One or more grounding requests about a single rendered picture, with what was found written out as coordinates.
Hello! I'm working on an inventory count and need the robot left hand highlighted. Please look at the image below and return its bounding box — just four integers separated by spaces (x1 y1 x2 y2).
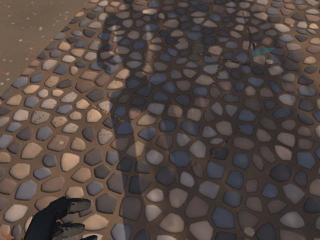
21 196 98 240

